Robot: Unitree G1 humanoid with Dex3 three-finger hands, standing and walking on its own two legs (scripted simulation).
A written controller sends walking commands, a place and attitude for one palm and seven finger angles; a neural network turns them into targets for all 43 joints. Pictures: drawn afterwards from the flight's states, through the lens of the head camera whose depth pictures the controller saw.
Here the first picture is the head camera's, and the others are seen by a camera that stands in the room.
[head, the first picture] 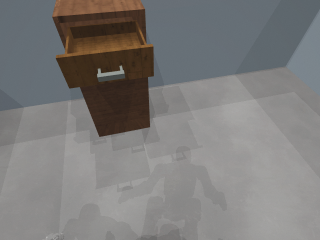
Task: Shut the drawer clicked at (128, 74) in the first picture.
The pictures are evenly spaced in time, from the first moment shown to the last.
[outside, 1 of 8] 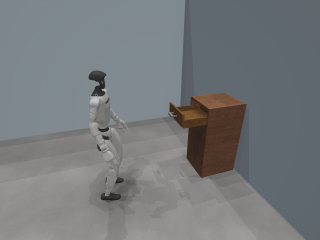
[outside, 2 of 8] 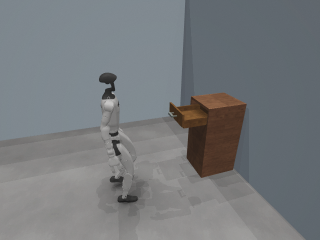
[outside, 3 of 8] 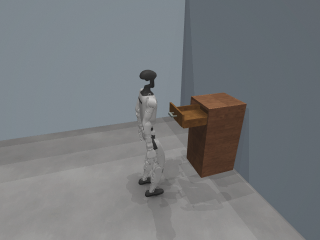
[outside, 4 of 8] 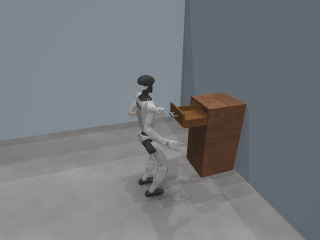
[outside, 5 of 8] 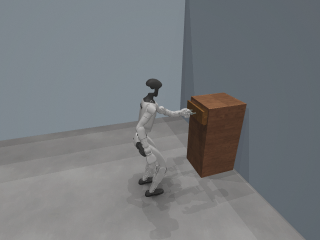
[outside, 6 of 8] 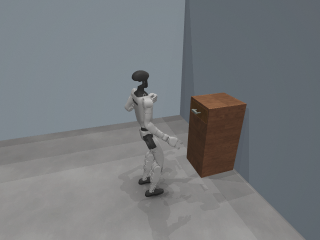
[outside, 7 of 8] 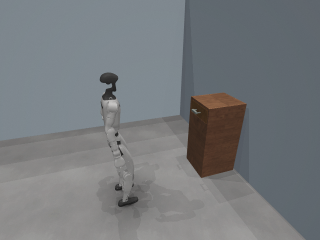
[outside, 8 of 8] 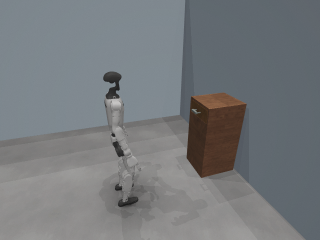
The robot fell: no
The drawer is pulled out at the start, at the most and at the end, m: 0.28 0.28 0.00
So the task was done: yes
